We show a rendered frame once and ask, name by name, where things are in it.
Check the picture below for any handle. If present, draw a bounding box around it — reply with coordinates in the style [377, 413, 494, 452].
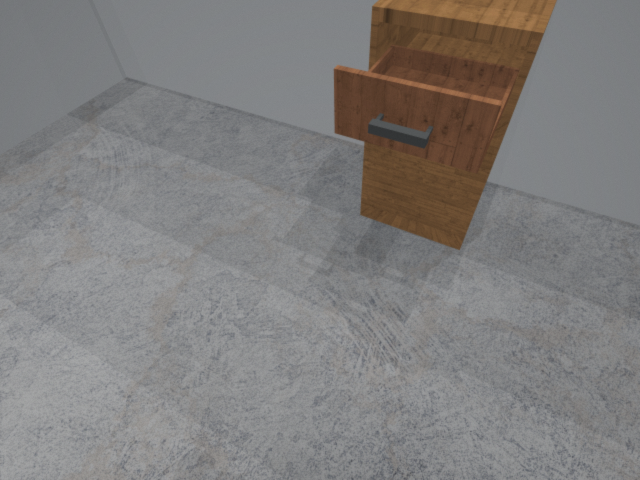
[368, 113, 433, 149]

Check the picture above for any drawer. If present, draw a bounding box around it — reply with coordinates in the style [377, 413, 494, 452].
[334, 44, 520, 174]

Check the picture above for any cabinet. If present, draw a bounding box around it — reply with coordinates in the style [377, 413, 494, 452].
[360, 0, 557, 250]

